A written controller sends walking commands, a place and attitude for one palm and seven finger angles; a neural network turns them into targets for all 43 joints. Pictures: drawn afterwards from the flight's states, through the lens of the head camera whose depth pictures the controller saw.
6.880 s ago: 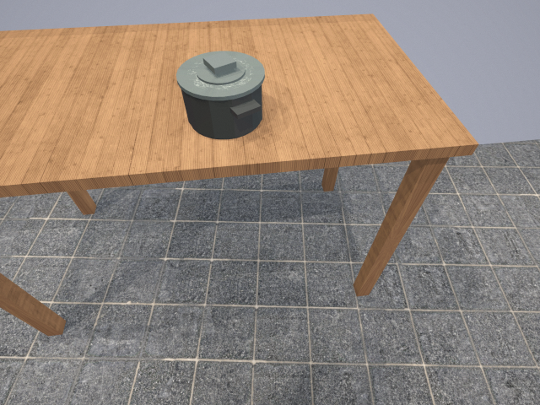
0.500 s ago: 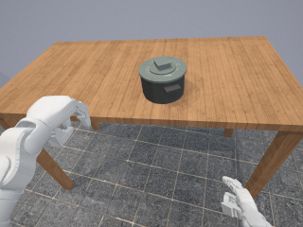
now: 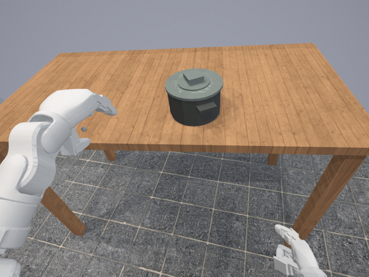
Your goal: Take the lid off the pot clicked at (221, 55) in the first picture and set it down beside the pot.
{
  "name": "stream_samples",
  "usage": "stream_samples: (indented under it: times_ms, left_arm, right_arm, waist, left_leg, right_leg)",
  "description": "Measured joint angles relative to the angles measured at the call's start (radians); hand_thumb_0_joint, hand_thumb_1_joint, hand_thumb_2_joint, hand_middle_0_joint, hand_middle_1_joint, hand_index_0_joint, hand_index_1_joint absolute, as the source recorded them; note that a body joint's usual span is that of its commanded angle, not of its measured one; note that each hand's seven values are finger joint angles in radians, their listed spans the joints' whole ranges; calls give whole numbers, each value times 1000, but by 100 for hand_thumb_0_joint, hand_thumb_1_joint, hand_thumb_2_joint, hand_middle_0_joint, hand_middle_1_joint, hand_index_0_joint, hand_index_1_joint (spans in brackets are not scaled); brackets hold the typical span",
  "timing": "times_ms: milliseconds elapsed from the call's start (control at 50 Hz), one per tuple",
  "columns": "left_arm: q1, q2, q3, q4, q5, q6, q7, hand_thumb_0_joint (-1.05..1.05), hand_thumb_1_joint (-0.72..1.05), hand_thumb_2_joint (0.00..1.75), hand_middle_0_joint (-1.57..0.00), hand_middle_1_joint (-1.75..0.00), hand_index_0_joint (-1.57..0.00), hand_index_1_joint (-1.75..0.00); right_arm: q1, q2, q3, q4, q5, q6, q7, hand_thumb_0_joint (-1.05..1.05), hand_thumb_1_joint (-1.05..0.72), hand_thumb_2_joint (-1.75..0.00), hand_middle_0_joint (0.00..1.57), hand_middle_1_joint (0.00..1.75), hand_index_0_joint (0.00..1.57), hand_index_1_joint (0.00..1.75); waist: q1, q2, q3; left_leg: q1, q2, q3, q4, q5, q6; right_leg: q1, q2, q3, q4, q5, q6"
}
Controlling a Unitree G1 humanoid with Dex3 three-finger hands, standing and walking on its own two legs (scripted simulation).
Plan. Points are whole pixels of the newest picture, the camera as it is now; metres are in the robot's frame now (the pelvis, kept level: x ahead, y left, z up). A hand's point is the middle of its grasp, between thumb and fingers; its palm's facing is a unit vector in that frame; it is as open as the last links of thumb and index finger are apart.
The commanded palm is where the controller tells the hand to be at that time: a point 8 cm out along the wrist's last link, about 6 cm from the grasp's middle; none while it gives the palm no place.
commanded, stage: move the open hand above the knob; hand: left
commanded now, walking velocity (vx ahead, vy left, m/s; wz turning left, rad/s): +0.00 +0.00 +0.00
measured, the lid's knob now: (193, 76) +0.61 +0.06 +0.15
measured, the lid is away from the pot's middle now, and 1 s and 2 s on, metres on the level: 0.00 0.00 0.00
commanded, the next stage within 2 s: none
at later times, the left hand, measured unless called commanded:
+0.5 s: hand (120, 104) +0.39 +0.20 +0.21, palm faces -0.13 -0.07 -0.99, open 10.1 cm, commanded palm +0.37 +0.19 +0.28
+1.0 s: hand (160, 81) +0.48 +0.13 +0.21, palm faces -0.19 -0.07 -0.98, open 10.1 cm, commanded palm +0.46 +0.13 +0.28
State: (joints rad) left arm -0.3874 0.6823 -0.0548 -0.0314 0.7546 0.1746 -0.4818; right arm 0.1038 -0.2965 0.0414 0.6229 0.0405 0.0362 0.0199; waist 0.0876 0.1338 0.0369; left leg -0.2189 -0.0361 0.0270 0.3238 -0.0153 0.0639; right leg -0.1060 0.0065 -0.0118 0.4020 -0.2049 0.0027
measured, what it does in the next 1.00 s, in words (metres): shifts its weight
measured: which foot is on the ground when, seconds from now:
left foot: down 0.00-1.00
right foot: down 0.00-1.00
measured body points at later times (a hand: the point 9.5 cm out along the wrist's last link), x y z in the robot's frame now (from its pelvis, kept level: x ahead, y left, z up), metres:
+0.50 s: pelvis +0.02 +0.01 +0.00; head +0.02 -0.03 +0.45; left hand +0.39 +0.20 +0.26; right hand +0.24 -0.20 -0.09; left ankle +0.11 +0.08 -0.74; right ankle +0.02 -0.13 -0.74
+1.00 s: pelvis +0.05 +0.00 +0.00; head +0.06 -0.05 +0.45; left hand +0.49 +0.13 +0.26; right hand +0.23 -0.24 -0.12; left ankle +0.11 +0.08 -0.74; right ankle +0.02 -0.13 -0.74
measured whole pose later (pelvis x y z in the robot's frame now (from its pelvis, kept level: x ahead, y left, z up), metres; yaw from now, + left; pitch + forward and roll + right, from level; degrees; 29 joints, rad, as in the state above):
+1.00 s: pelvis +0.05 +0.00 +0.00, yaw -1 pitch +1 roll +0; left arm -0.96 0.42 -0.34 0.50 0.84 0.38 -0.47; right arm 0.14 -0.30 0.05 0.67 0.04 0.06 0.06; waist 0.02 0.10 -0.03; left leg -0.27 -0.05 0.04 0.34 -0.09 0.07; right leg -0.15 -0.01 0.01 0.40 -0.27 0.00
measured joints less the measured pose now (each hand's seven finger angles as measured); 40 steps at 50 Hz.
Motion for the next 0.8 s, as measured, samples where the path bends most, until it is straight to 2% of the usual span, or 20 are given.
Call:
stream_samples:
  times_ms: [140, 300, 600, 800]
  left_arm:
    - [-71, -12, -28, 40, -5, 29, -24, 0, -36, 158, -86, -8, -86, -9]
    - [-177, -54, -118, 99, 18, 57, -36, 0, -35, 157, -86, -8, -86, -9]
    - [-353, -157, -229, 237, 60, 140, -9, 0, -35, 157, -86, -8, -86, -9]
    - [-461, -215, -267, 372, 77, 180, 3, 0, -35, 157, -86, -8, -86, -9]
  right_arm:
    - [-11, -3, 3, -3, 4, -1, 1, 2, -91, -90, 20, 30, 20, 30]
    - [-31, -1, 7, 5, 4, -3, 3, 2, -91, -90, 20, 30, 20, 30]
    - [-13, 2, 9, 13, 7, 17, 35, 2, -91, -90, 20, 30, 20, 30]
    - [15, -2, 8, 33, 4, 28, 43, 2, -91, -90, 20, 30, 20, 30]
  waist:
    - [3, -1, -4]
    - [2, -13, -5]
    - [-24, -25, -26]
    - [-45, -26, -41]
  left_leg:
    - [-8, -4, -5, 6, -7, 4]
    - [-14, -12, -9, 1, -11, 7]
    - [-31, -22, 5, -3, -29, 12]
    - [-45, -22, 9, 8, -52, 9]
  right_leg:
    - [0, -3, -5, -7, -3, 4]
    - [-2, -10, -9, -15, -7, 5]
    - [-26, -20, 6, -11, -26, 5]
    - [-40, -21, 11, -4, -45, 6]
